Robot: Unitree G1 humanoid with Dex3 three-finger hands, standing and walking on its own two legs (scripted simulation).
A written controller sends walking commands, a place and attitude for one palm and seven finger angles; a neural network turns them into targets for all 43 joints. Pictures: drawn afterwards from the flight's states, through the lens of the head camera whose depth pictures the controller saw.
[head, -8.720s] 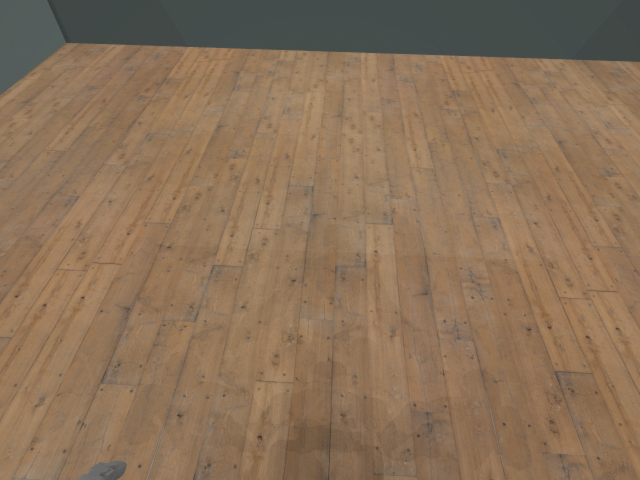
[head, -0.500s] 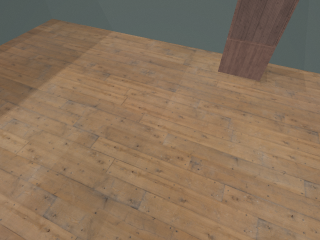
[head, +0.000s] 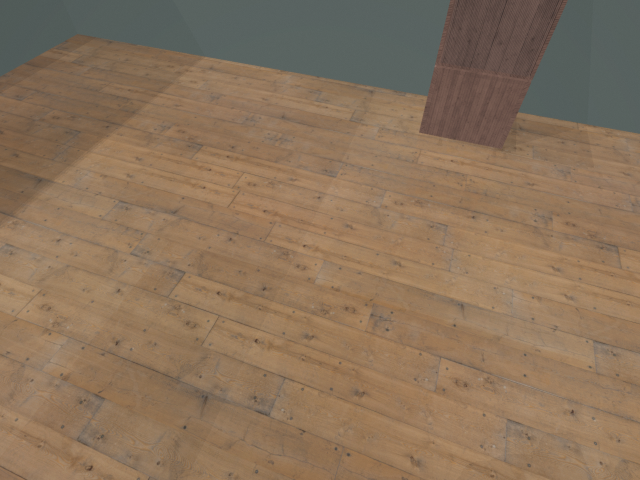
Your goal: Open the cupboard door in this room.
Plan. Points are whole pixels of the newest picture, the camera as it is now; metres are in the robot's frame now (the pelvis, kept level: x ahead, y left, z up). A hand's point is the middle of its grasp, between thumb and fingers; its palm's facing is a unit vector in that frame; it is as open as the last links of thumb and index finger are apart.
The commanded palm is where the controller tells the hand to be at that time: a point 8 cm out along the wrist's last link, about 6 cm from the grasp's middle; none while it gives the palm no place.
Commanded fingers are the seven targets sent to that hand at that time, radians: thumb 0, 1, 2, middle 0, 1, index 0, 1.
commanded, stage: stand and wait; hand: left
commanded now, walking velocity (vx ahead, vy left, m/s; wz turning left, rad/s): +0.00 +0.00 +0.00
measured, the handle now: out of the picture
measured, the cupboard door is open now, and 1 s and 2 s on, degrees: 0 0 0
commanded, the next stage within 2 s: turn or walk to find it in 0.10 s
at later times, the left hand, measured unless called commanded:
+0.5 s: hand out of the picture +0.06 +0.21 -0.17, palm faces +0.09 -0.96 -0.25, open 7.4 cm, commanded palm none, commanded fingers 0.00 0.90 0.90 -0.20 -0.30 -0.20 -0.30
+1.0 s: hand out of the picture -0.02 +0.17 -0.17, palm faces +0.17 -0.95 -0.25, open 7.4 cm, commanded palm none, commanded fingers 0.00 0.90 0.90 -0.20 -0.30 -0.20 -0.30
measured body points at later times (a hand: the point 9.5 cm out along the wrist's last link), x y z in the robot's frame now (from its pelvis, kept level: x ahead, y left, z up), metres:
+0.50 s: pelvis +0.00 +0.00 -0.01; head +0.02 +0.00 +0.44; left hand +0.06 +0.26 -0.15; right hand +0.03 -0.24 -0.16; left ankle -0.01 +0.12 -0.74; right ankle +0.02 -0.11 -0.74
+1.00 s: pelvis +0.00 -0.02 +0.00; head +0.01 -0.04 +0.45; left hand -0.03 +0.22 -0.15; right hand +0.08 -0.26 -0.16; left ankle -0.01 +0.12 -0.74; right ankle -0.01 -0.12 -0.74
